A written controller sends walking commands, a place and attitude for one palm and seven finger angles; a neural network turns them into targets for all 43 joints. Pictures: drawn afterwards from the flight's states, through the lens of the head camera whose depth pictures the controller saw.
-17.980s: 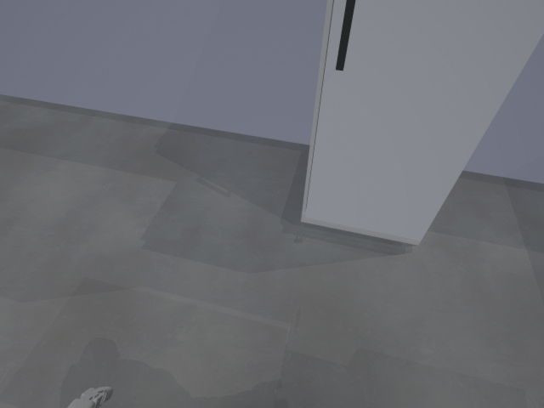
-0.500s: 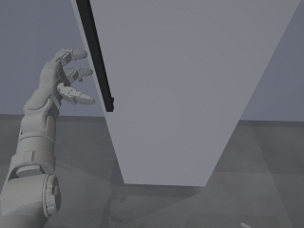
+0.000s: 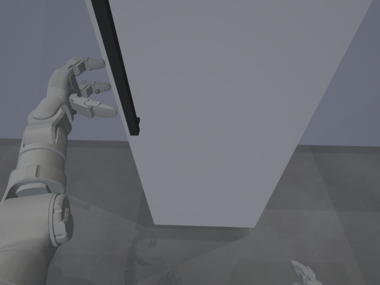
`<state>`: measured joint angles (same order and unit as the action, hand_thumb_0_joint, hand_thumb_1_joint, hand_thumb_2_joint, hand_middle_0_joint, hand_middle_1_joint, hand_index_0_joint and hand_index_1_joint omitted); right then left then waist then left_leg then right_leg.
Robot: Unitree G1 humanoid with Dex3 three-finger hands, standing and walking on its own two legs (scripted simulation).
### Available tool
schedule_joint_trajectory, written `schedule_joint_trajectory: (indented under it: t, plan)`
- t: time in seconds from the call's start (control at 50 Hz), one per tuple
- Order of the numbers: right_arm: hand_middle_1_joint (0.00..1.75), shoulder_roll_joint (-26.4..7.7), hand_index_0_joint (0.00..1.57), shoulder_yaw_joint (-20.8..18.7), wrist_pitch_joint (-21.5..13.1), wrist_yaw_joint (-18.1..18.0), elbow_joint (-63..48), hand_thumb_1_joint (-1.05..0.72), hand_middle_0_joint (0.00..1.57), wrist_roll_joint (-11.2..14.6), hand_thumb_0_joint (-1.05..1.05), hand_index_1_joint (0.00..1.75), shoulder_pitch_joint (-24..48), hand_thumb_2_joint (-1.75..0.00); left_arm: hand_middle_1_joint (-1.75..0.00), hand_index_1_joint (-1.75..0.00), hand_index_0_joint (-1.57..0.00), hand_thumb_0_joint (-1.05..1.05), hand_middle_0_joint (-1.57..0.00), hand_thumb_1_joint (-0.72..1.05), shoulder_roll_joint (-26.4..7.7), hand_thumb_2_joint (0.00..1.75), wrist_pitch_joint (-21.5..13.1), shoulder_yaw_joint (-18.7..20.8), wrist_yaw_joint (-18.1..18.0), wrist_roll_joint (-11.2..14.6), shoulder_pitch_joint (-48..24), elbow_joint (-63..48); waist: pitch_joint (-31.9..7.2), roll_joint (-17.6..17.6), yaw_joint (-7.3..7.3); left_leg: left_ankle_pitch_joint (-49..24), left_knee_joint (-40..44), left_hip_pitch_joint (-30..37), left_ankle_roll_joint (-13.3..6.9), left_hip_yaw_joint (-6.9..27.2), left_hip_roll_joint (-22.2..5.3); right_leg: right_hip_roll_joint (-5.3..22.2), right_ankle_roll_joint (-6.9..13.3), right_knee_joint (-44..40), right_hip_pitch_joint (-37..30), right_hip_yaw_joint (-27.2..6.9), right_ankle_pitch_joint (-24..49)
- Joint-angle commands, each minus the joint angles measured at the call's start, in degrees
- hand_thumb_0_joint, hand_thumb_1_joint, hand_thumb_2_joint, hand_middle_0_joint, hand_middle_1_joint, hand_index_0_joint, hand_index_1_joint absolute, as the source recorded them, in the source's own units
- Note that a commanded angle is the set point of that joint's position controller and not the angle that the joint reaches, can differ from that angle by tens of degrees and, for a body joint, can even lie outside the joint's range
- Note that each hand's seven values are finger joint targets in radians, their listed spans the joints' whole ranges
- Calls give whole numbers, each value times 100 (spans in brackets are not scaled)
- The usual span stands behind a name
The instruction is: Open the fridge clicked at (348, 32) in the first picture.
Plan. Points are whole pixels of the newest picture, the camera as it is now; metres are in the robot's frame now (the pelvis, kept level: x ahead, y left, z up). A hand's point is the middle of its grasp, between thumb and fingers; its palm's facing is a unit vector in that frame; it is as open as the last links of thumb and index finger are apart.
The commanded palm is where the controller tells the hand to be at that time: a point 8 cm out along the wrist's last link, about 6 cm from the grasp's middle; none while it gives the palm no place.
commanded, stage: move the hooked fingers beside the handle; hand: left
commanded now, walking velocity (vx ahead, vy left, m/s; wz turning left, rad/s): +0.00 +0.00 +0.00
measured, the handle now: (121, 68) +0.49 +0.16 +0.22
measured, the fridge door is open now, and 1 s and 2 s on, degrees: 0 0 0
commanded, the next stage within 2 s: feel for the door with the fingertips in 0.02 s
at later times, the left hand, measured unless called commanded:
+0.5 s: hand (113, 94) +0.43 +0.16 +0.20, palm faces +0.02 -1.00 -0.01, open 14.2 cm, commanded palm +0.41 +0.21 +0.20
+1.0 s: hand (118, 96) +0.43 +0.16 +0.20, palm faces +0.01 -1.00 -0.01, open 14.2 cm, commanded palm +0.40 +0.20 +0.20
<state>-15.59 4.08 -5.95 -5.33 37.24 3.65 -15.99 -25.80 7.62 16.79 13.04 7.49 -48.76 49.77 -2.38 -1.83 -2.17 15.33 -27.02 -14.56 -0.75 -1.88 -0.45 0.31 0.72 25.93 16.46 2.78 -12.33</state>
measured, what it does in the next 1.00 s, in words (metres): stands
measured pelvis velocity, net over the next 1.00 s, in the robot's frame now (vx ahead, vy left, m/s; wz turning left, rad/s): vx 0.00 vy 0.00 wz -0.02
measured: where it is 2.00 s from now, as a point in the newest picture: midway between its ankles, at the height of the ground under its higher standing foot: outside the picture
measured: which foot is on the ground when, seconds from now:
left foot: down 0.00-1.00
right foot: down 0.00-1.00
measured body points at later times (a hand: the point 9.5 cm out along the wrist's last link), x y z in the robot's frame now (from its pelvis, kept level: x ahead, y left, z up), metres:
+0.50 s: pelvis +0.00 +0.00 +0.00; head +0.00 -0.01 +0.45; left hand +0.42 +0.22 +0.21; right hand +0.14 -0.24 -0.10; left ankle -0.02 +0.11 -0.74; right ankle +0.01 -0.11 -0.74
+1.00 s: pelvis +0.00 +0.00 +0.00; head +0.00 -0.02 +0.45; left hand +0.42 +0.21 +0.20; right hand +0.13 -0.25 -0.10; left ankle -0.02 +0.11 -0.74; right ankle +0.01 -0.11 -0.74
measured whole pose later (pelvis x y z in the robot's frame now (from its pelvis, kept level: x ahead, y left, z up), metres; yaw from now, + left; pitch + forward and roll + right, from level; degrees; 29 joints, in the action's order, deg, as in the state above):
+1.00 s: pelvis +0.00 +0.00 +0.00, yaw -1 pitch +1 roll +0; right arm -15.2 3.0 -5.1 -4.7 38.2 3.5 -16.5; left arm -17.0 8.9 13.8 7.9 9.1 -40.3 35.0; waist -2.3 -2.3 -0.5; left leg 15.1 -24.9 -10.7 -0.6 -2.7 -0.7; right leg -0.1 0.8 24.5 13.3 1.9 -12.2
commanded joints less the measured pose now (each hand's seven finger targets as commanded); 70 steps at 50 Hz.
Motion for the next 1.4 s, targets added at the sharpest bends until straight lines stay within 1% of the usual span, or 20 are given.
schedule_joint_trajectory:
  t: [0.0, 0.04, 0.1, 0.18, 0.24, 0.32, 0.4, 0.46, 0.52, 0.58, 0.64, 0.7, 0.78, 0.84, 0.94, 1.06, 1.14, 1.18, 1.26, 1.38]
  plan:
    - [30, -771, 20, -387, -344, -54, -781, -90, 20, -20, 0, 30, 55, -90, -120, -120, -30, 0, -30, -50, -1016, 30, -889, 34, 265, 346, -2884, -2242, -2600, 2, 28, -2155, 133, 1114, -135, 232, -14, -35, 181, -9, -1069, -189, 2166]
    - [30, -799, 20, -395, -397, -63, -718, -90, 20, -2, 0, 30, 64, -90, -120, -120, -30, 0, -30, -50, -1116, 30, -965, 193, 376, 506, -2908, -2364, -2577, 81, 21, -2170, 131, 1218, -137, 244, -35, -74, 163, -36, -1028, -203, 2175]
    - [30, -832, 20, -386, -377, -46, -614, -90, 20, 10, 0, 30, 56, -90, -120, -120, -30, 0, -30, -50, -1295, 30, -700, 420, 331, 479, -2439, -1927, -1957, 158, 111, -1925, 247, 824, -157, 211, -10, -59, 152, -120, -952, -148, 1987]
    - [30, -772, 20, -369, -314, 61, -595, -90, 20, 25, 0, 30, 172, -90, -120, -120, -30, 0, -30, -50, -682, 30, -224, 14, 88, 303, -2054, -1790, -1240, -239, 124, -1652, 340, 536, -124, 207, -13, -29, 176, -184, -614, -98, 1602]
    - [30, -793, 20, -407, -267, 76, -689, -90, 20, 5, 0, 30, 216, -90, -120, -120, -30, 0, -30, -50, -876, 30, -158, 233, -51, 315, -2037, -2240, -1579, 170, 181, -1720, 330, 555, -156, 190, -9, -33, 171, -158, -914, -116, 1768]
    - [30, -739, 20, -412, -301, 44, -745, -90, 20, -12, 0, 30, 316, -90, -120, -120, -30, 0, -30, -50, -584, 30, -354, 14, -145, 413, -2432, -2974, -1943, 268, 103, -1863, 303, 896, -160, 214, -37, -60, 152, -142, -974, -140, 1842]
    - [30, -692, 20, -391, -300, 20, -661, -90, 20, -36, 0, 30, 391, -90, -120, -120, -30, 0, -30, -50, -507, 30, -366, -31, -361, 301, -2541, -2986, -1803, 138, 102, -1717, 337, 977, -139, 232, -28, -65, 147, -212, -847, -131, 1589]
    - [30, -629, 20, -355, -339, 16, -637, -90, 20, -34, 0, 30, 499, -90, -120, -120, -30, 0, -30, -50, -79, 30, -316, -405, -397, 260, -2692, -3106, -1870, -224, 97, -1794, 342, 1121, -114, 215, -10, -47, 181, -213, -842, -154, 1669]
    - [30, -667, 20, -317, -275, -48, -546, -90, 20, -34, 0, 30, 484, -90, -120, -120, -30, 0, -30, -50, -418, 30, -236, -186, -408, 254, -2739, -2593, -1572, 194, 31, -1491, 393, 868, -160, 216, 1, -42, 139, -305, -838, -156, 1539]
    - [30, -637, 20, -277, -303, -100, -510, -90, 20, -29, 0, 30, 512, -90, -120, -120, -30, 0, -30, -50, -264, 30, -263, -377, -361, 244, -3183, -2369, -1460, 92, -56, -1205, 440, 822, -160, 244, 22, -19, 147, -351, -718, -170, 1285]
    - [30, -640, 20, -287, -298, -89, -506, -90, 20, -58, 0, 30, 451, -90, -120, -120, -30, 0, -30, -50, -508, 30, -318, -60, -354, 262, -2848, -2181, -1865, 123, 102, -1557, 385, 908, -145, 241, 45, -11, 177, -256, -973, -167, 1623]
    - [30, -658, 20, -299, -232, -33, -529, -90, 20, -58, 0, 30, 404, -90, -120, -120, -30, 0, -30, -50, -464, 30, -246, 1, -297, 259, -2215, -1725, -1758, 318, 197, -1655, 383, 689, -135, 173, 37, 0, 164, -216, -1083, -144, 1820]
    - [30, -653, 20, -318, -171, 25, -630, -90, 20, -26, 0, 30, 429, -90, -120, -120, -30, 0, -30, -50, -317, 30, -172, -109, -281, 222, -2075, -1823, -1457, 365, 186, -1552, 416, 526, -150, 136, 8, 8, 152, -226, -961, -136, 1766]
    - [30, -662, 20, -351, -164, 27, -750, -90, 20, -33, 0, 30, 484, -90, -120, -120, -30, 0, -30, -50, -592, 30, -269, 115, -324, 244, -2222, -2464, -1824, 339, 259, -1719, 389, 673, -175, 122, 22, 2, 161, -186, -1206, -185, 1935]
    - [30, -605, 20, -373, -261, 8, -766, -90, 20, -38, 0, 30, 569, -90, -120, -120, -30, 0, -30, -50, -323, 30, -464, -115, -404, 307, -2423, -3392, -2074, 52, 222, -1891, 372, 1081, -153, 154, 0, -50, 164, -209, -1181, -184, 1900]
    - [30, -611, 20, -332, -260, -61, -624, -90, 20, -28, 0, 30, 634, -90, -120, -120, -30, 0, -30, -50, -205, 30, -185, -282, -462, 271, -2482, -3105, -1648, -65, 143, -1600, 465, 1000, -158, 159, 6, -56, 160, -345, -983, -170, 1619]
    - [30, -598, 20, -318, -270, -66, -607, -90, 20, -41, 0, 30, 636, -90, -120, -120, -30, 0, -30, -50, -82, 30, -105, -307, -473, 299, -2408, -3042, -1760, -26, 173, -1774, 477, 1038, -132, 177, 11, -43, 178, -325, -1083, -141, 1749]
    - [30, -597, 20, -333, -249, -39, -596, -90, 20, -59, 0, 30, 619, -90, -120, -120, -30, 0, -30, -50, -182, 30, -43, -120, -488, 304, -2057, -2919, -1891, 78, 266, -2005, 429, 1041, -117, 147, 11, -42, 177, -268, -1190, -133, 1998]
    - [30, -653, 20, -320, -130, -36, -589, -90, 20, -50, 0, 30, 593, -90, -120, -120, -30, 0, -30, -50, -351, 30, 142, 32, -466, 302, -1769, -2421, -1421, 656, 236, -1623, 503, 645, -157, 122, -2, -20, 123, -331, -1127, -122, 1817]
    - [30, -558, 20, -315, -109, -32, -759, -90, 20, -63, 0, 30, 665, -90, -120, -120, -30, 0, -30, -50, -331, 30, -73, -95, -467, 216, -2280, -3126, -1904, 17, 249, -1997, 388, 1004, -138, 120, 27, -8, 181, -233, -1230, -179, 2063]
